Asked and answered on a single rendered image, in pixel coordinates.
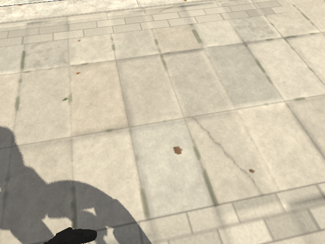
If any robot left hand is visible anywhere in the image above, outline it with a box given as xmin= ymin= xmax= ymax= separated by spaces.
xmin=43 ymin=227 xmax=97 ymax=244

